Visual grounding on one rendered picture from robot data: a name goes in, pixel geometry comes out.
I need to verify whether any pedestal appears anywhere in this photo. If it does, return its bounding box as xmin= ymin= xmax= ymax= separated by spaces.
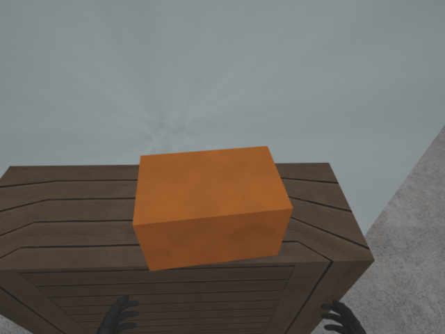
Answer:
xmin=0 ymin=163 xmax=375 ymax=334

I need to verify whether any robot left hand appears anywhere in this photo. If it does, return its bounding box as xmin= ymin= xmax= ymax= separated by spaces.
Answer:
xmin=96 ymin=295 xmax=139 ymax=334

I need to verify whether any robot right hand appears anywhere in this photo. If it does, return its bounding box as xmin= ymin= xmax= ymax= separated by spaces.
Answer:
xmin=321 ymin=300 xmax=366 ymax=334

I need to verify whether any carton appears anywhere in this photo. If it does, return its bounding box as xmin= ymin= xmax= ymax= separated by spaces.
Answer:
xmin=133 ymin=146 xmax=293 ymax=271

